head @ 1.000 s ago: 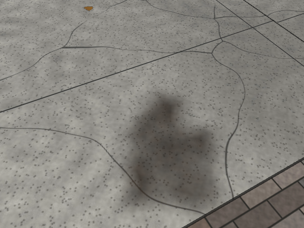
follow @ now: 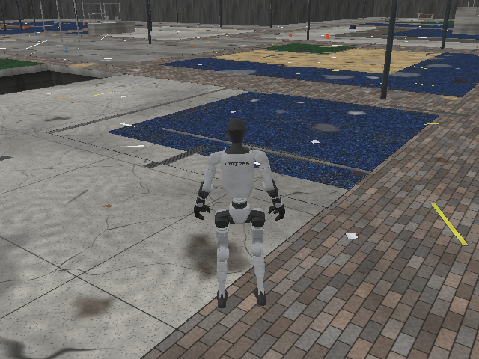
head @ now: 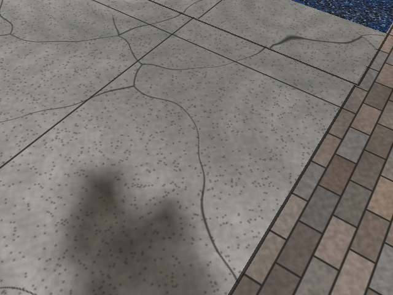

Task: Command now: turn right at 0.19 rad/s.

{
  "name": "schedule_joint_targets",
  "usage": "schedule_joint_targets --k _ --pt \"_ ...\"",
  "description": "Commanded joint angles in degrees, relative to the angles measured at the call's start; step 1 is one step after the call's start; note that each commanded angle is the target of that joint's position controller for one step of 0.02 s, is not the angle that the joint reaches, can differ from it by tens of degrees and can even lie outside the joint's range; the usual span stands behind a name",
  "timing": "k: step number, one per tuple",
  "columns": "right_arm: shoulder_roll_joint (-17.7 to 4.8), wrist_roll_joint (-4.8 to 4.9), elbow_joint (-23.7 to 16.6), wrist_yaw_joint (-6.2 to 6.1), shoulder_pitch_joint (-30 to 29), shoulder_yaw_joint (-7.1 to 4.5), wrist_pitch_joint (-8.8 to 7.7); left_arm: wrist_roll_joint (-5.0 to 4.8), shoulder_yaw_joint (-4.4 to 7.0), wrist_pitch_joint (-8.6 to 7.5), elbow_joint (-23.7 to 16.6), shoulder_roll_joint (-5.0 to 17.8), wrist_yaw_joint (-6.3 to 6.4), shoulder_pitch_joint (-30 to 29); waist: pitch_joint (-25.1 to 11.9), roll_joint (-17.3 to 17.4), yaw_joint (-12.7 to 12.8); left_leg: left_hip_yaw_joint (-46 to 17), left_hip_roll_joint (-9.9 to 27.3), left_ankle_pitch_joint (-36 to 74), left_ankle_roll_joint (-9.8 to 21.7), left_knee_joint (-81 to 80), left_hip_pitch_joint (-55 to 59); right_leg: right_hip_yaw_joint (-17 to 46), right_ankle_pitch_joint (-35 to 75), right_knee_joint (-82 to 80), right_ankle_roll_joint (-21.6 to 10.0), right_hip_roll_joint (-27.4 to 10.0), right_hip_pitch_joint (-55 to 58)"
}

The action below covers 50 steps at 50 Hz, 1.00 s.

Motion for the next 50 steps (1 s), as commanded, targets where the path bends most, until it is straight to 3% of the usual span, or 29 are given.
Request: schedule_joint_targets --k 1,3,4,5,6,8,10,12,14,18,20,21,22,23,24,26,27,31,34,38,41,43,44,45,46,47,48,49,50 --pt "-11.0 0.93 -2.4 0.18 -0.6 -2.59 -0.19 -0.1 0.47 -1.07 -3.6 3.3 -0.42 -0.4 -5.3 13.0 0.2 -10.2 10.9 23.3 11.4 -4.3 7.1 -4.6 6.1 -15.9 -1.1 0.5 5.0" --pt "-9.6 1.54 -0.8 0.42 2.1 -1.95 -0.79 0.52 0.55 -1.19 -2.5 4.5 -0.46 1.4 -4.9 10.0 1.1 -9.3 9.4 19.8 7.1 -3.0 2.5 -2.3 19.4 -28.4 -4.4 -0.9 14.8" --pt "-7.7 -0.03 -1.0 0.85 2.9 -1.21 -1.62 0.96 0.92 -1.12 -3.0 7.5 0.04 2.4 -7.9 3.0 0.1 -6.2 6.5 12.5 3.1 1.1 -1.7 4.8 32.2 -26.0 -6.5 -7.4 21.8" --pt "-3.9 -1.18 -1.1 1.38 4.7 -0.13 -2.57 1.47 0.87 -0.98 -1.9 8.1 0.09 0.9 -9.6 -8.5 -2.8 -0.1 1.2 -1.5 -0.8 0.4 -2.8 7.5 27.4 -23.1 -10.9 -11.0 19.6" --pt "-5.5 -1.64 -1.0 1.24 0.2 -0.12 -2.63 1.34 0.16 -1.29 -2.2 4.2 -0.52 0.3 -8.5 -7.2 0.8 1.3 -0.1 -4.4 -2.8 1.9 -0.8 8.5 10.3 -25.3 -12.7 -10.0 15.2" --pt "-7.1 0.08 -1.6 0.94 -4.4 -0.95 -2.58 1.5 1.15 -1.8 -1.0 8.2 -0.6 3.4 -1.8 -9.1 4.1 4.7 -3.1 -9.7 -2.8 9.9 -8.3 14.6 -12.9 -31.6 -14.4 -11.5 12.5" --pt "-8.5 1.23 -3.0 1.08 -6.2 -1.6 -3.03 0.95 1.24 -3.18 0.2 9.0 -0.19 6.3 4.6 -13.4 5.4 0.8 -1.0 -15.3 -0.6 18.2 -16.6 22.3 -15.5 -35.9 -17.7 -16.4 11.8" --pt "-8.6 2.14 -3.0 1.9 -5.2 -2.03 -4.27 0.19 0.91 -4.48 0.8 7.5 0.15 7.6 4.7 -11.5 4.9 -1.7 1.4 -17.5 1.8 23.1 -23.1 24.2 -11.6 -36.0 -18.9 -18.3 16.8" --pt "-7.1 2.01 -2.5 2.85 -5.4 -1.58 -5.38 -0.43 0.84 -4.97 0.4 7.1 0.11 5.8 3.6 -8.0 4.3 -0.9 2.0 -14.1 2.9 17.1 -20.7 19.9 -6.1 -36.1 -17.6 -16.6 17.5" --pt "-6.4 1.47 1.0 3.99 1.2 -1.38 -5.78 -0.95 1.19 -4.71 0.1 8.0 -0.92 2.4 -0.5 -5.8 0.0 4.4 -2.5 2.5 2.0 3.1 2.9 9.9 2.5 -32.5 -15.5 -11.4 6.1" --pt "-7.7 1.67 3.7 3.41 9.2 -2.13 -5.27 -0.32 0.17 -4.91 0.4 4.9 -1.28 2.8 -2.2 -3.1 -3.5 2.9 -2.3 1.4 2.1 1.5 15.0 7.0 0.3 -25.2 -12.8 -8.7 -1.6" --pt "-11.2 1.42 4.3 2.69 14.8 -2.87 -5.38 0.43 -1.12 -5.34 -0.4 0.8 -1.53 1.5 -3.0 6.1 -5.6 -10.8 7.3 -5.5 5.2 -5.3 20.4 1.1 0.1 -8.9 -8.9 -3.5 -8.0" --pt "-19.1 0.77 4.4 3.04 18.3 -4.58 -5.51 -0.42 -1.22 -6.52 -4.0 0.4 -1.09 1.4 -4.9 20.2 -5.6 -36.5 20.0 -20.3 14.6 -15.2 24.6 -3.0 -8.2 8.7 -6.1 2.0 -20.3" --pt "-15.4 0.28 3.5 3.12 15.0 -3.47 -5.99 -1.7 0.04 -7.37 -3.5 5.0 -0.7 1.2 -1.6 13.8 -4.5 -42.2 21.8 -30.6 17.0 -18.2 21.2 1.5 -8.6 17.9 -6.6 -1.3 -25.7" --pt "-12.3 0.4 2.6 2.92 11.6 -2.49 -6.34 -2.1 0.58 -7.87 -3.1 6.8 -0.91 0.7 2.5 11.3 -3.1 -36.7 19.8 -29.3 15.1 -18.0 18.8 1.8 -2.7 20.0 -7.7 -3.9 -28.5" --pt "-10.1 0.09 1.7 2.81 7.9 -1.59 -6.38 -0.68 0.57 -8.18 -1.5 5.5 -1.2 0.8 3.4 7.3 -1.3 -26.0 14.9 -16.5 12.0 -18.0 15.8 0.6 6.1 17.5 -8.0 -6.6 -26.9" --pt "-9.7 -0.06 1.5 2.65 7.6 -1.31 -6.28 -0.23 0.59 -8.14 -1.3 4.8 -1.48 0.7 3.1 7.3 -0.8 -21.5 12.8 -11.0 10.8 -18.7 14.2 0.3 9.4 15.5 -7.7 -7.5 -24.4" --pt "-9.9 0.36 2.3 2.05 9.6 -1.2 -6.05 0.09 0.07 -7.81 -1.9 2.6 -1.96 -2.4 2.4 5.5 -1.2 -11.9 9.9 6.6 11.1 -20.4 13.7 -2.6 18.5 6.9 -4.9 -7.0 -23.1" --pt "-10.4 0.59 3.2 1.48 11.2 -1.21 -5.5 -0.11 -0.89 -8.22 -3.6 0.6 -2.49 -7.9 3.1 5.8 -2.7 -6.6 8.3 12.5 10.3 -20.7 11.8 -4.1 25.7 -4.4 -3.9 -5.9 -19.2" --pt "-11.1 1.11 4.9 1.2 14.7 -1.42 -4.89 -0.68 -1.39 -8.84 -5.6 0.4 -3.91 -14.5 5.3 5.2 -4.4 -5.2 10.1 12.9 10.6 -20.8 12.6 -5.1 29.8 -12.9 -4.5 -4.2 -15.9" --pt "-11.7 1.54 5.8 1.09 15.4 -1.87 -4.17 -0.81 -1.18 -9.25 -6.6 1.7 -4.81 -16.3 5.5 5.6 -3.2 -5.3 12.6 19.0 9.7 -17.8 18.1 -4.6 26.0 -16.3 -6.9 -3.6 -15.7" --pt "-13.0 1.45 5.8 0.85 14.7 -2.42 -3.74 -0.56 -0.34 -9.29 -5.9 3.8 -4.76 -12.7 1.9 7.1 -0.3 -4.5 12.8 35.7 8.6 -11.7 21.1 -6.1 21.7 -16.9 -9.0 -1.3 -9.0" --pt "-13.6 1.34 5.7 0.73 14.0 -2.6 -3.35 -0.43 0.64 -9.16 -4.3 5.6 -4.34 -6.7 -2.6 7.7 3.4 -3.2 11.7 46.5 7.7 -4.1 21.0 -7.7 21.0 -17.4 -10.6 0.6 -0.6" --pt "-12.8 1.0 5.3 0.52 13.5 -2.23 -3.03 -0.43 1.86 -8.89 -1.6 8.0 -3.59 2.9 -9.0 7.3 8.1 -1.4 9.2 48.3 6.0 7.4 15.8 -7.4 22.4 -17.3 -12.5 0.2 13.8" --pt "-9.5 -0.59 3.6 0.31 14.4 -0.96 -3.17 0.26 2.78 -8.36 0.5 12.2 -2.68 13.6 -18.7 -0.8 10.9 0.2 5.4 27.1 4.3 26.6 1.7 6.7 21.9 -14.3 -16.1 -12.1 33.4" --pt "-2.0 0.39 3.5 1.05 22.9 1.07 -4.37 0.51 2.75 -8.6 1.6 14.1 -3.43 13.9 -26.8 -16.3 5.0 -4.5 -5.6 -18.6 1.5 44.0 -18.2 36.0 4.5 -23.1 -24.8 -23.7 48.3" --pt "-9.4 2.02 3.5 1.51 16.4 -0.53 -5.57 0.01 1.35 -8.61 1.4 8.0 -3.3 12.4 -21.1 -9.7 7.9 -9.3 -2.8 -18.7 2.2 48.9 -24.5 37.2 -2.6 -28.7 -22.2 -21.7 43.7" --pt "-11.5 3.43 1.5 1.75 10.2 -1.31 -6.16 0.0 0.69 -8.62 1.2 6.3 -2.98 8.1 -11.5 -6.3 7.4 -7.5 -0.1 -13.4 2.7 48.4 -27.2 27.3 0.8 -29.9 -19.8 -20.4 35.2" --pt "-10.6 3.12 1.0 1.45 7.5 -1.1 -6.41 0.32 0.43 -8.76 1.2 5.7 -2.93 4.6 -7.0 -0.4 5.4 -6.2 2.6 -8.2 2.5 45.8 -25.0 20.7 8.5 -31.5 -18.7 -18.5 26.6"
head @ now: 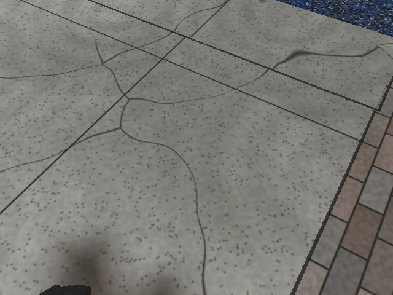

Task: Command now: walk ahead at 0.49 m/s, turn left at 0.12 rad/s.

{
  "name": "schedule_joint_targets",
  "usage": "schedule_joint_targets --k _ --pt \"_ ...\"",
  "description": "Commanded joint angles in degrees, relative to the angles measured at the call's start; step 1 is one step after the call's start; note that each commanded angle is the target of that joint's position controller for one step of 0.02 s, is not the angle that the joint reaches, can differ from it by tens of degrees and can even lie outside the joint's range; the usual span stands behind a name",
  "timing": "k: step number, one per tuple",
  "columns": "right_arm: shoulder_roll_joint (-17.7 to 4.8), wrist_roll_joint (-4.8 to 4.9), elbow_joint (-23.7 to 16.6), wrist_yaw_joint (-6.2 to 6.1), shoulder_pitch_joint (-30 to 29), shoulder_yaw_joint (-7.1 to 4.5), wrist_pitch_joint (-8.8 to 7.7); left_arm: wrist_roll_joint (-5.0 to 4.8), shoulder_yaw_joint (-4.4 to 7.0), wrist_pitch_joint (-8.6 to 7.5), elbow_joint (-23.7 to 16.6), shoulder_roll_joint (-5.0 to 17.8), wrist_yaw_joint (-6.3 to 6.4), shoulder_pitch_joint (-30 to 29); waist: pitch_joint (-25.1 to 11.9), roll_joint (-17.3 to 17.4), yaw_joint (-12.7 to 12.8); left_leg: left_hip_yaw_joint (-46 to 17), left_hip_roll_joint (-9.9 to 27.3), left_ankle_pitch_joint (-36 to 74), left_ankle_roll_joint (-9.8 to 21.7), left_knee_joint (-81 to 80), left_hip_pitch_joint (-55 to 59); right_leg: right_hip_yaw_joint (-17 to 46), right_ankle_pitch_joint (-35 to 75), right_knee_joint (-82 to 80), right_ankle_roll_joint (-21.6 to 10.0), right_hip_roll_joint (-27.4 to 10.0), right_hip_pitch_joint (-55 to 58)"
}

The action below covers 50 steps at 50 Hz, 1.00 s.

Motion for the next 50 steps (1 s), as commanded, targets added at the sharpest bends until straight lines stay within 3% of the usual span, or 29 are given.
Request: schedule_joint_targets --k 1,2,4,6,8,12,17,20,21,22,23,24,25,26,27,28,29,31,33,35,38,41,43,45,46,47,48,49,50 --pt "-7.5 0.21 -6.2 -0.1 -4.8 -1.95 -2.13 0.74 2.11 -0.56 0.1 6.3 0.44 7.9 -5.6 -1.8 4.8 -2.4 6.2 8.2 0.2 7.2 -25.5 23.1 -1.4 -18.4 -9.5 -17.3 23.9" --pt "-6.8 0.14 -5.6 -0.05 -2.9 -2.06 -1.4 1.38 1.92 -1.05 0.4 5.3 0.45 6.6 -5.5 -3.8 2.9 -3.1 7.7 10.4 -0.1 5.9 -21.9 19.4 1.0 -20.2 -9.1 -16.1 20.2" --pt "-4.6 0.25 -4.8 -0.25 -1.0 -1.86 0.16 1.04 2.04 -2.08 1.7 4.8 0.37 6.1 -4.4 -4.4 1.6 -3.0 8.3 11.5 -1.1 4.1 -19.8 14.3 3.7 -23.2 -9.5 -15.3 16.0" --pt "-4.0 -0.01 -5.9 -0.52 -3.4 -1.87 1.11 1.06 2.38 -2.68 3.2 5.9 0.55 6.2 -1.5 -3.9 1.4 -3.7 8.6 14.4 -2.0 1.1 -22.8 10.0 6.4 -25.3 -9.3 -15.4 13.8" --pt "-4.0 -0.3 -7.1 -0.52 -6.4 -1.95 1.05 1.35 2.63 -2.69 4.4 6.8 0.99 7.1 -0.1 -3.2 2.2 -4.6 8.1 20.6 -2.6 -4.1 -26.3 6.2 9.3 -25.9 -8.9 -14.8 14.9" --pt "-2.7 -0.56 -9.1 0.92 -13.3 -1.36 0.08 1.1 2.63 -2.21 5.5 8.1 1.76 7.8 1.1 -2.3 4.7 0.2 6.7 32.8 -2.1 -18.7 -24.3 -1.8 12.9 -26.5 -6.5 -12.7 16.7" --pt "-2.0 -0.46 -14.2 2.84 -21.7 -0.77 -0.01 0.05 3.2 0.07 8.4 10.1 2.31 13.2 2.9 -1.4 7.8 3.7 5.6 29.3 0.0 -26.9 -29.4 -4.5 18.9 -22.4 -5.7 -16.7 29.2" --pt "-4.0 -0.42 -16.1 3.76 -20.0 -1.78 0.33 -0.32 3.77 1.75 8.0 12.2 2.99 12.0 -0.4 -4.1 5.0 8.0 1.6 20.3 2.8 -27.7 -23.9 -6.7 41.2 -13.5 -3.9 -17.7 33.6" --pt "-5.5 -0.45 -15.7 3.76 -16.1 -2.66 0.62 -0.32 3.98 2.28 7.7 13.0 3.34 11.3 -3.4 -5.3 2.5 9.5 -0.6 17.3 4.1 -27.2 -18.4 -7.4 49.9 -6.9 -3.2 -17.5 33.6" --pt "-7.9 -0.34 -14.2 3.4 -8.5 -4.14 0.8 -0.36 3.95 2.77 7.3 13.2 3.69 10.4 -7.5 -5.1 -1.9 10.1 -3.0 17.7 5.9 -29.0 -8.1 -8.5 52.7 3.5 -2.0 -16.1 30.7" --pt "-11.7 -0.24 -12.0 2.42 1.4 -6.11 1.22 -0.13 3.39 2.63 6.5 12.2 4.05 10.1 -12.6 -2.0 -6.9 4.7 -1.6 20.0 8.6 -32.0 8.9 -8.8 42.3 18.8 0.2 -13.8 19.6" --pt "-18.4 -0.03 -11.7 1.6 2.9 -7.51 1.27 1.82 0.68 1.13 3.6 3.7 2.96 16.4 -18.3 13.2 -1.3 -24.9 13.8 14.4 18.9 -33.4 32.0 -6.9 -8.0 40.7 4.1 -3.5 -7.7" --pt "-15.0 -0.36 -13.6 1.73 3.8 -6.32 0.56 0.68 0.47 -1.43 3.0 5.9 1.96 13.0 -27.0 9.5 -3.4 -45.9 19.8 8.3 23.9 -43.5 38.5 6.8 -25.5 50.0 4.1 1.7 -17.1" --pt "-11.5 -1.1 -13.3 1.83 2.2 -5.24 0.03 -1.67 1.56 -2.89 1.2 9.7 1.22 6.4 -19.7 5.7 -5.0 -37.4 17.9 10.8 19.8 -45.3 34.3 9.8 -20.7 49.8 2.6 -2.0 -22.0" --pt "-10.1 -0.98 -13.5 1.77 -1.1 -4.87 -0.31 -1.77 1.14 -3.63 0.2 9.0 1.25 4.5 -13.4 1.6 -2.8 -29.6 15.5 15.5 17.6 -45.3 25.7 9.2 -15.8 44.9 1.8 -4.5 -21.3" --pt "-8.5 -0.84 -14.2 1.73 -5.0 -4.37 -0.35 -0.46 1.28 -3.69 0.7 8.6 1.68 4.2 -9.0 -1.6 -0.1 -23.6 13.0 22.1 16.0 -45.9 17.2 8.6 -13.1 39.3 2.2 -6.5 -18.4" --pt "-7.0 -1.37 -15.1 1.51 -7.4 -3.81 -0.42 0.41 1.74 -3.13 1.0 9.3 1.87 5.1 -7.5 -0.3 1.9 -20.0 11.3 27.4 15.3 -47.0 11.3 8.7 -11.0 36.1 2.8 -7.9 -14.2" --pt "-7.1 -1.35 -15.9 1.14 -8.8 -3.83 -0.45 1.1 1.83 -1.73 0.9 8.5 1.84 6.8 -6.4 0.8 3.8 -17.3 9.6 32.1 15.6 -49.1 5.4 8.0 -9.1 32.1 4.6 -8.2 -10.6" --pt "-8.5 -1.06 -15.4 0.42 -7.8 -4.2 -0.55 1.5 1.4 -0.78 0.4 6.9 2.05 5.5 -5.1 1.0 3.9 -13.8 8.3 34.9 15.4 -50.0 1.0 6.7 -6.0 26.6 6.7 -7.7 -10.0" --pt "-9.5 -0.87 -14.8 -0.35 -6.3 -4.53 -0.27 1.47 0.87 -0.55 -1.0 5.7 2.16 0.8 -3.6 1.8 2.4 -11.2 6.3 33.0 13.8 -50.0 -1.4 6.2 1.4 17.5 7.9 -6.5 -9.8" --pt "-9.3 -0.78 -13.8 -0.84 -4.2 -4.38 0.19 0.95 0.19 -1.0 -1.9 4.5 1.51 -4.7 -3.4 3.9 -0.4 -8.9 4.3 26.2 10.7 -49.2 -2.8 5.3 13.3 4.7 7.9 -4.1 -4.9" --pt "-8.8 -0.77 -11.6 -1.08 -1.0 -4.21 0.71 1.01 0.58 -1.82 -3.0 5.6 0.8 -7.7 -2.9 4.8 -1.8 -10.4 5.6 31.8 9.0 -44.9 0.7 5.4 16.9 -0.8 6.4 -2.4 -3.2" --pt "-8.0 -0.98 -10.9 -1.47 -0.4 -3.98 1.22 1.41 1.2 -2.35 -2.9 6.8 0.38 -6.8 -4.2 5.5 -1.2 -12.7 7.1 35.6 7.7 -40.3 5.6 6.1 14.7 -3.2 4.4 -1.8 -2.6" --pt "-7.3 -1.22 -11.2 -1.7 -2.8 -3.79 1.63 1.83 1.84 -2.84 -1.4 7.6 0.32 -1.8 -5.9 6.4 2.0 -13.4 6.6 41.2 5.9 -34.1 7.7 5.3 14.6 -6.3 2.0 -1.4 2.6" --pt "-6.2 -1.38 -11.8 -1.67 -3.6 -3.42 1.61 2.53 2.26 -3.16 -0.6 8.8 0.55 1.9 -8.6 5.3 4.0 -12.1 3.6 42.7 3.9 -28.3 6.4 5.2 23.6 -7.9 0.5 -3.1 10.0" --pt "-3.7 -2.2 -13.0 -1.55 -0.5 -2.46 1.3 3.83 2.86 -3.39 -0.6 12.5 0.78 6.4 -16.6 -2.0 3.8 -10.5 -0.3 28.9 0.9 -15.5 -2.5 13.8 44.5 -1.9 -4.4 -13.2 26.7" --pt "-1.9 -1.43 -10.8 -1.33 8.4 -1.52 1.18 3.25 2.97 -2.11 1.0 12.1 0.74 10.7 -25.1 -15.1 3.4 -6.6 -6.9 -10.4 -3.4 2.9 -15.7 29.9 52.6 -1.6 -15.2 -25.5 42.0" --pt "-6.7 -0.81 -9.8 -1.12 9.7 -2.34 1.54 0.85 2.49 -1.11 1.7 9.5 0.31 12.6 -27.1 -11.8 4.2 -9.2 -4.8 -14.4 -4.2 8.9 -19.5 36.7 36.1 -4.4 -15.8 -26.3 41.2" --pt "-9.0 -0.32 -10.4 -1.39 3.2 -3.1 2.5 0.29 1.92 -0.4 1.0 7.9 0.37 9.0 -19.5 -7.2 5.2 -8.3 -2.9 -10.4 -5.2 11.5 -22.2 32.2 24.8 -7.0 -13.3 -23.6 34.5"
Over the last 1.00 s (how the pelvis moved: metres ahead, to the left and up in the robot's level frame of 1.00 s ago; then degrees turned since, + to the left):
0.34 -0.03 -0.02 0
